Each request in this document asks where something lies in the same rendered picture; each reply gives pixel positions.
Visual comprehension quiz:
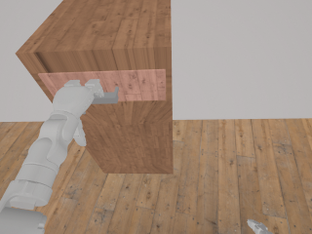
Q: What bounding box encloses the robot left forearm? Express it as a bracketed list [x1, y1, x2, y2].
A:
[0, 110, 79, 213]

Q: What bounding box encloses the drawer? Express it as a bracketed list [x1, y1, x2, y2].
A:
[38, 69, 167, 101]

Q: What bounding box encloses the robot right hand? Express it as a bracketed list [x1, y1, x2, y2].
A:
[247, 218, 273, 234]

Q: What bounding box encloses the cabinet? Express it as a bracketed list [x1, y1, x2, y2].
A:
[16, 0, 174, 175]

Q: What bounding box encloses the handle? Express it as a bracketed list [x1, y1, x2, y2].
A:
[91, 87, 119, 104]

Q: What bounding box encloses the robot left upper arm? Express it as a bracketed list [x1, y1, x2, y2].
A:
[0, 207, 47, 234]

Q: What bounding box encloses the robot left hand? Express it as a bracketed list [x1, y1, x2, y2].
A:
[53, 79, 104, 146]

